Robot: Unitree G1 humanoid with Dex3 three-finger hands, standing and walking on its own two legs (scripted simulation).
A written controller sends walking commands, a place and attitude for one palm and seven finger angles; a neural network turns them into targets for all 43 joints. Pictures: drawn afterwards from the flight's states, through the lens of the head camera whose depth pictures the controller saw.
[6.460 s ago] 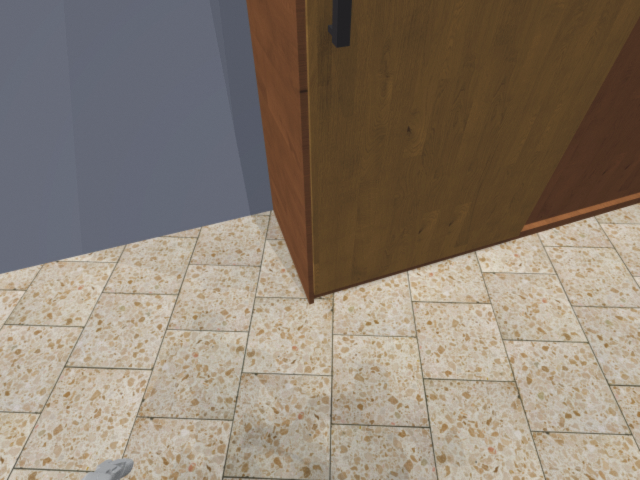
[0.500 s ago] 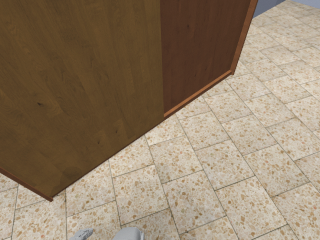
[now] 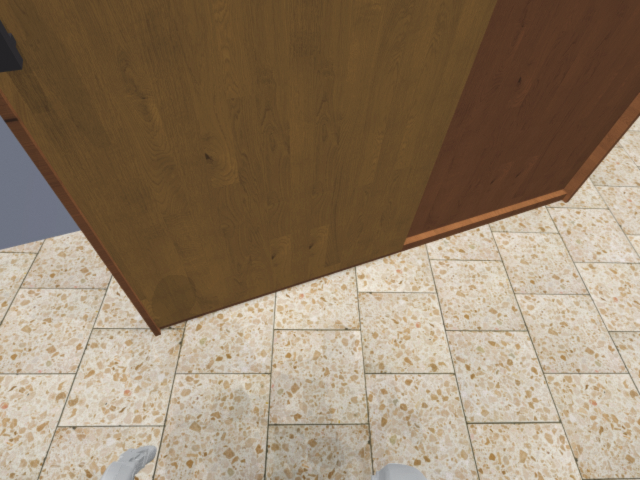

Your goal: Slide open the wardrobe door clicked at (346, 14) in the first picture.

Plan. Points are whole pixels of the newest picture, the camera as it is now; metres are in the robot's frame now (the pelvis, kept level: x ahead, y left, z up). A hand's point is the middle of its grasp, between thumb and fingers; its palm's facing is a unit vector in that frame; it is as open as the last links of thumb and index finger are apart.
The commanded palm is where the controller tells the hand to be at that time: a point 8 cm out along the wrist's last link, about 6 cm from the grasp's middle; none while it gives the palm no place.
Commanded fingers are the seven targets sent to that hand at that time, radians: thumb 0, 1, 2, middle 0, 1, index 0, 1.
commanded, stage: turn to face it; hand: left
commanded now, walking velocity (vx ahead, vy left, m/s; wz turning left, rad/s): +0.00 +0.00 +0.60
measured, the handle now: out of the picture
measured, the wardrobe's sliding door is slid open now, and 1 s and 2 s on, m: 0.00 0.00 0.00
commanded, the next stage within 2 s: take the last steps up to it in 0.52 s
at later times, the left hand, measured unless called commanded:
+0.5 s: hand out of the picture -0.02 +0.16 -0.16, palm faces +0.29 -0.92 -0.27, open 7.4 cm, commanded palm none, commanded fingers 0.00 0.90 0.90 -0.20 -0.30 -0.20 -0.30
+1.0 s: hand out of the picture -0.03 +0.20 -0.16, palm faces +0.40 -0.90 -0.19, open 7.4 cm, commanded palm none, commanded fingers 0.00 0.90 0.90 -0.20 -0.30 -0.20 -0.30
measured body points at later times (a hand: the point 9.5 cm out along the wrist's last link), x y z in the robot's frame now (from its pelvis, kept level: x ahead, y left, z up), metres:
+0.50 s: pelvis -0.03 -0.04 +0.00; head +0.01 -0.05 +0.44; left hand -0.04 +0.21 -0.14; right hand +0.10 -0.29 -0.15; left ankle -0.09 +0.10 -0.68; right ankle +0.00 -0.17 -0.74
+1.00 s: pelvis -0.01 +0.00 +0.00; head -0.01 +0.00 +0.45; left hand -0.05 +0.24 -0.15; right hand +0.10 -0.22 -0.15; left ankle -0.09 +0.08 -0.74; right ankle +0.07 -0.11 -0.71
